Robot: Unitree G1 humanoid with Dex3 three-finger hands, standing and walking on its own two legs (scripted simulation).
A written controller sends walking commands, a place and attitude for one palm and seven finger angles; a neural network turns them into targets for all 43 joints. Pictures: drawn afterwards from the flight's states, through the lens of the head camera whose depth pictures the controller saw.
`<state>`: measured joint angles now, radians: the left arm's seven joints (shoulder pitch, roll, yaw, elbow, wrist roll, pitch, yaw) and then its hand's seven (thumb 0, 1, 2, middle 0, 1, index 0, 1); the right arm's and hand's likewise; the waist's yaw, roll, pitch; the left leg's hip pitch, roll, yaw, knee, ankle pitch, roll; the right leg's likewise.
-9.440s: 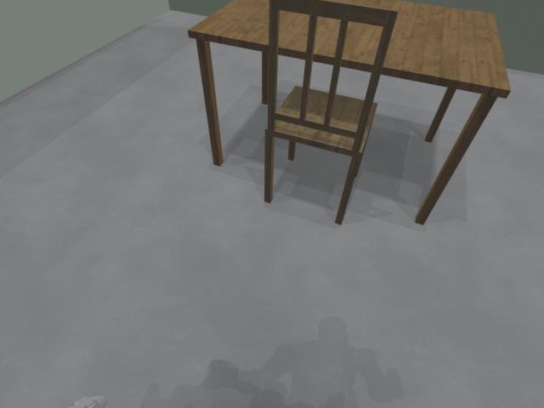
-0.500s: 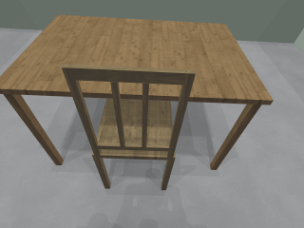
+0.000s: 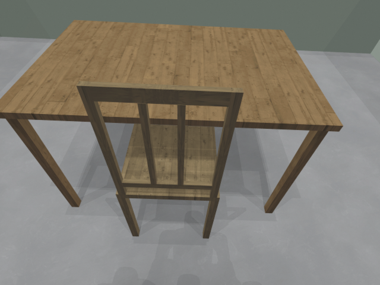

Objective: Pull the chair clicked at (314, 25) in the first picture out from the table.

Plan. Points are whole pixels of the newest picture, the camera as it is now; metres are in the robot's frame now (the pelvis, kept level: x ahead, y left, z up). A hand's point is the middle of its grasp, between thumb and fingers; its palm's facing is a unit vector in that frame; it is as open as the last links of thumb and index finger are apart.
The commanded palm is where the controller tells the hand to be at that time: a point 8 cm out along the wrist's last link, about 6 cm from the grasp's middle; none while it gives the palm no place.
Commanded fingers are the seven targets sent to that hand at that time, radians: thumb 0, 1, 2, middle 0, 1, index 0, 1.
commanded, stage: look again from close up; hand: left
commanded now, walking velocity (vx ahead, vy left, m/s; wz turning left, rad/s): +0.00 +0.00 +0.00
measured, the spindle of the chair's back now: (149, 149) +0.50 +0.16 -0.06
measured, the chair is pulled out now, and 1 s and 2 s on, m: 0.00 0.00 0.00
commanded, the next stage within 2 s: shuffle to correct the standing spot in 0.12 s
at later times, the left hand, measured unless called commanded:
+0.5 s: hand out of the picture -0.04 +0.13 -0.18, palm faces +0.05 -0.99 -0.16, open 7.4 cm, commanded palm none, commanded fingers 0.00 0.90 0.90 -0.20 -0.30 -0.20 -0.30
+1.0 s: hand out of the picture +0.04 +0.10 -0.18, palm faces +0.09 -0.98 -0.18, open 7.4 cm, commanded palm none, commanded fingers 0.00 0.90 0.90 -0.20 -0.30 -0.20 -0.30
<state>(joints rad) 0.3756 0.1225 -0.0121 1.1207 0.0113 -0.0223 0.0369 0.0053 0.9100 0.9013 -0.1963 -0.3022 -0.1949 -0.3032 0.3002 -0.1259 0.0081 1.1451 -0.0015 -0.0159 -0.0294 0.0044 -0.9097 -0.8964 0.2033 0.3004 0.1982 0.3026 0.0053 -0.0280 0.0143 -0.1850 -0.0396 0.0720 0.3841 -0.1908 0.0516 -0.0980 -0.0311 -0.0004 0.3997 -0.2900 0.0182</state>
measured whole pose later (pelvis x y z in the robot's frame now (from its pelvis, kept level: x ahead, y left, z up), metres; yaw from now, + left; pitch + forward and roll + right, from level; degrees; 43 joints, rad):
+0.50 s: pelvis +0.02 -0.02 -0.01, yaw +0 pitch +0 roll +2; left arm 0.41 0.13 0.01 1.13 0.02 -0.02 0.02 0.01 0.91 0.90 -0.20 -0.30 -0.19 -0.30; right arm 0.34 -0.11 -0.02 1.16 -0.01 -0.01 -0.03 0.00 -0.90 -0.90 0.20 0.30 0.20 0.30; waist 0.00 -0.04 -0.01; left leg -0.21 -0.03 0.07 0.45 -0.26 0.03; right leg -0.13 -0.03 -0.01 0.51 -0.38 -0.01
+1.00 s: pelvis +0.07 -0.05 -0.01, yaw +2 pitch +1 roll +1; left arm 0.34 0.11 0.00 1.08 0.01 -0.04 0.06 0.01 0.91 0.90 -0.20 -0.30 -0.20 -0.30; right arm 0.23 -0.15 -0.02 1.12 0.00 0.00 -0.06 0.01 -0.93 -0.90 0.20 0.30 0.20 0.30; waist 0.01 -0.02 0.03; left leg -0.18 0.02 0.07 0.48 -0.29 -0.01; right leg -0.08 0.02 -0.05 0.47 -0.37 -0.04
